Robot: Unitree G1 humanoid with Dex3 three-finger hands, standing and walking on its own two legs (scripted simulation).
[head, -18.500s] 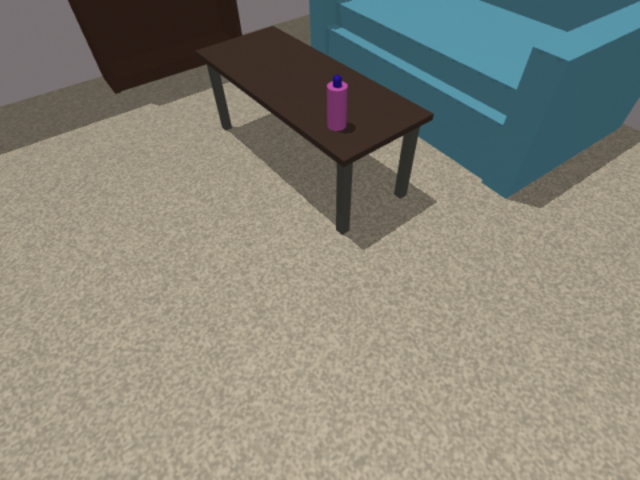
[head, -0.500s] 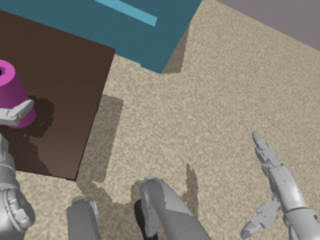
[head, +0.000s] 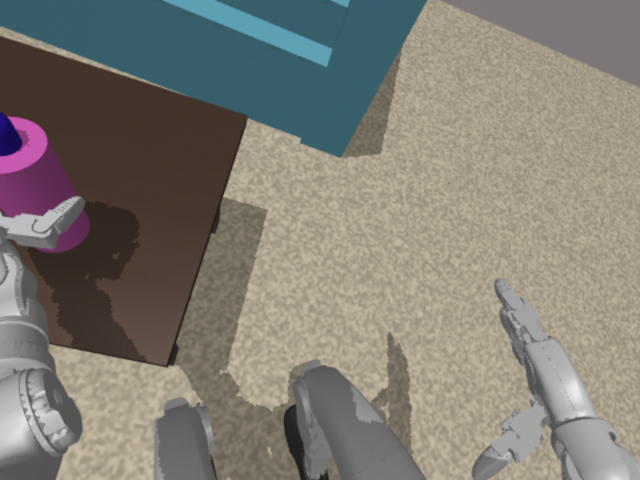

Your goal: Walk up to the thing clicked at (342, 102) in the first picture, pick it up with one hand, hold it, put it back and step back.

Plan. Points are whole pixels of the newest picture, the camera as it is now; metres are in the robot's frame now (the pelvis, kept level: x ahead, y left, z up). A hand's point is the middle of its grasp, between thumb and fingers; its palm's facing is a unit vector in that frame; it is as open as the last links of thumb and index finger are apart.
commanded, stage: lift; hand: left
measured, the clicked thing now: (28, 182) +0.51 +0.22 -0.03
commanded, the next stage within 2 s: hold in 1.58 s
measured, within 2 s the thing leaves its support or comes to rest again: neither
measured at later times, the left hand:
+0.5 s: hand (18, 197) +0.47 +0.22 +0.00, palm faces +0.25 -0.97 -0.04, open 10.6 cm
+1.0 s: hand (11, 244) +0.39 +0.20 +0.08, palm faces +0.23 -0.97 -0.04, open 10.5 cm
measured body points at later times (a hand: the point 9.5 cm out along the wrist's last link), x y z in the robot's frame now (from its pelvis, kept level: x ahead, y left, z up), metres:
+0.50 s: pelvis +0.00 +0.00 +0.03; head +0.15 +0.06 +0.45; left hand +0.45 +0.27 +0.01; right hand +0.17 -0.26 +0.07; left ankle +0.03 +0.11 -0.58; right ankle +0.04 -0.13 -0.58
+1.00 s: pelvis +0.01 +0.00 +0.07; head +0.10 +0.03 +0.51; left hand +0.37 +0.25 +0.08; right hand +0.18 -0.25 +0.08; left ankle +0.03 +0.11 -0.58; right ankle +0.04 -0.13 -0.58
